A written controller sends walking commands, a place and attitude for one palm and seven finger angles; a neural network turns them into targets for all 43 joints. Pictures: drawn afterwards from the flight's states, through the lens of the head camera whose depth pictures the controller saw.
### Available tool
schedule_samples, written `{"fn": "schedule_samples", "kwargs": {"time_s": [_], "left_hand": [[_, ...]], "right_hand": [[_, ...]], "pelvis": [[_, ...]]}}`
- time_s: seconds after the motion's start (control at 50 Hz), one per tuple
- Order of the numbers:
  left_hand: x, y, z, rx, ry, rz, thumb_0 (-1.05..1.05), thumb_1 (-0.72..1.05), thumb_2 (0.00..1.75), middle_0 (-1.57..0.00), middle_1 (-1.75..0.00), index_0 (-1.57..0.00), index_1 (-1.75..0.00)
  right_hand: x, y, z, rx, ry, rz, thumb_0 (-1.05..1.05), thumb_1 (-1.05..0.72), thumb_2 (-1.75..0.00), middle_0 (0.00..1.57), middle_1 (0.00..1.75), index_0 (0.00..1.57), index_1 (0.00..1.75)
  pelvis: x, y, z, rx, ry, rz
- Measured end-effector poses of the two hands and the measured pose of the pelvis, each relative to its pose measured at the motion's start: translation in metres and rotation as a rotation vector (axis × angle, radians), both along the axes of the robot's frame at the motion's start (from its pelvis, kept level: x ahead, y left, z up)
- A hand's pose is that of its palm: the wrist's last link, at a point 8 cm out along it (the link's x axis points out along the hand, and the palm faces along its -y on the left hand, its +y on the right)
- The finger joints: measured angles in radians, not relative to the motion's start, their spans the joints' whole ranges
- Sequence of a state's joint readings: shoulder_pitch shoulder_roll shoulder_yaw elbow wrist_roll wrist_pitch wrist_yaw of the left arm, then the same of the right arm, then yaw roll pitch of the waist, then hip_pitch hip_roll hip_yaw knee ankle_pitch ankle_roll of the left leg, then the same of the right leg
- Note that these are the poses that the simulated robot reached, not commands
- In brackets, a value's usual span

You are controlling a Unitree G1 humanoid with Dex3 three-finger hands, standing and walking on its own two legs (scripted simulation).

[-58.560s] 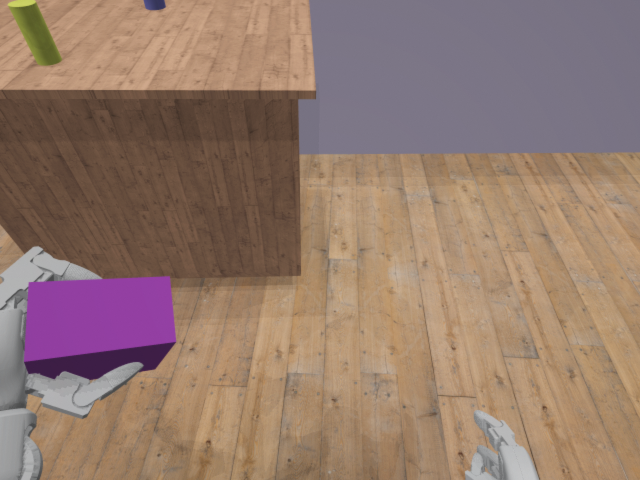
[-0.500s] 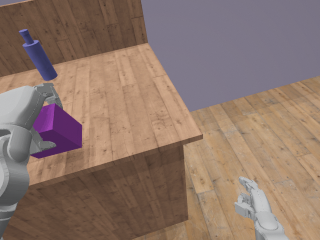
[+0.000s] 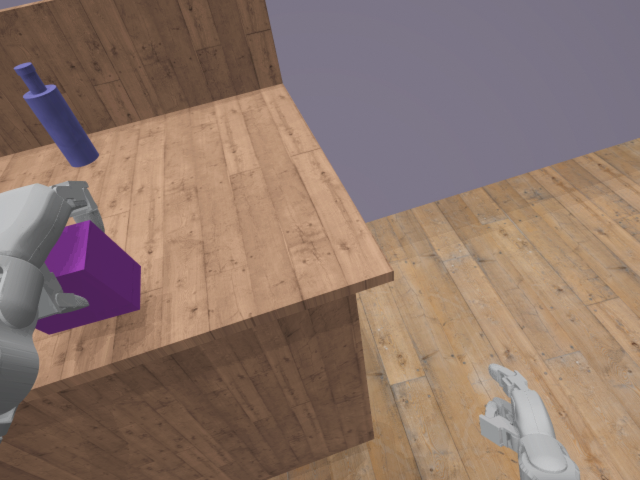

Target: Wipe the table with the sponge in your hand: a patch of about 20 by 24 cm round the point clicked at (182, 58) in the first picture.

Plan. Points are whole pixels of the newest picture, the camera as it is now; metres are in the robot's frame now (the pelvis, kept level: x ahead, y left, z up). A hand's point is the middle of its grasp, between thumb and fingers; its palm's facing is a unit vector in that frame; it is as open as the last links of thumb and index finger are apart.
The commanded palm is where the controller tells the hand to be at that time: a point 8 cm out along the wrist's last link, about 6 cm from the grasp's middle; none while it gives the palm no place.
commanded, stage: move the sponge above the wiping area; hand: left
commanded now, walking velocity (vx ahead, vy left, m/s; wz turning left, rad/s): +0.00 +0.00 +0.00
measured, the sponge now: (77, 286) +0.25 +0.33 +0.16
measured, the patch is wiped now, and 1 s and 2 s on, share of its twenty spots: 1.00 1.00 1.00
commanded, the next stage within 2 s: none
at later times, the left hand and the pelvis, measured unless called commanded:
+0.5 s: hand (60, 251) +0.26 +0.33 +0.21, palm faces +0.12 +0.00 -0.99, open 10.2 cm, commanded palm +0.22 +0.34 +0.28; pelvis +0.00 +0.01 +0.00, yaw +1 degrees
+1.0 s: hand (42, 258) +0.26 +0.36 +0.19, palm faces +0.10 -0.01 -1.00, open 10.2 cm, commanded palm +0.23 +0.36 +0.26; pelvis +0.00 +0.03 +0.00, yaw +2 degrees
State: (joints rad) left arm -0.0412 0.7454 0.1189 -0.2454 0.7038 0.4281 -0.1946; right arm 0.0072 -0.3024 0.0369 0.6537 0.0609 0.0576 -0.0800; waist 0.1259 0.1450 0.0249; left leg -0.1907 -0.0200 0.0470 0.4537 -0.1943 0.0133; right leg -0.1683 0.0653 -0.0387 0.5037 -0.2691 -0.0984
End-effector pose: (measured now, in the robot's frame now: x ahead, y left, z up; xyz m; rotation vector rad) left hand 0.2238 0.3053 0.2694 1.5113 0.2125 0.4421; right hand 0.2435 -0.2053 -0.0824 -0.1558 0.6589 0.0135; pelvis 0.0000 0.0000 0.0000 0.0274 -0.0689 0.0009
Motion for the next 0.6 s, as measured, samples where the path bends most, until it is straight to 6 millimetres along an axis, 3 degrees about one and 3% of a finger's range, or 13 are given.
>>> {"fn": "schedule_samples", "kwargs": {"time_s": [0.3,0.48,0.6], "left_hand": [[0.009,0.018,-0.013,0.000,0.054,0.020,0.00,-0.57,1.07,-0.75,-1.35,-0.76,-1.38],[0.015,0.017,-0.011,0.006,0.028,-0.028,0.00,-0.57,1.07,-0.75,-1.35,-0.76,-1.38],[0.016,0.031,-0.014,-0.006,0.036,0.027,0.00,-0.57,1.07,-0.75,-1.36,-0.76,-1.38]], "right_hand": [[0.001,0.012,0.003,-0.019,0.002,0.020,0.01,-0.90,-0.90,0.20,0.30,0.20,0.30],[-0.003,0.018,0.002,-0.015,0.020,0.023,0.01,-0.90,-0.90,0.20,0.30,0.20,0.30],[-0.005,0.023,-0.001,-0.019,0.043,0.031,0.01,-0.90,-0.90,0.20,0.30,0.20,0.30]], "pelvis": [[-0.002,0.005,0.001,-0.007,-0.002,0.018],[0.000,0.012,0.003,-0.009,0.004,0.011],[0.000,0.017,0.003,-0.012,0.008,0.019]]}}
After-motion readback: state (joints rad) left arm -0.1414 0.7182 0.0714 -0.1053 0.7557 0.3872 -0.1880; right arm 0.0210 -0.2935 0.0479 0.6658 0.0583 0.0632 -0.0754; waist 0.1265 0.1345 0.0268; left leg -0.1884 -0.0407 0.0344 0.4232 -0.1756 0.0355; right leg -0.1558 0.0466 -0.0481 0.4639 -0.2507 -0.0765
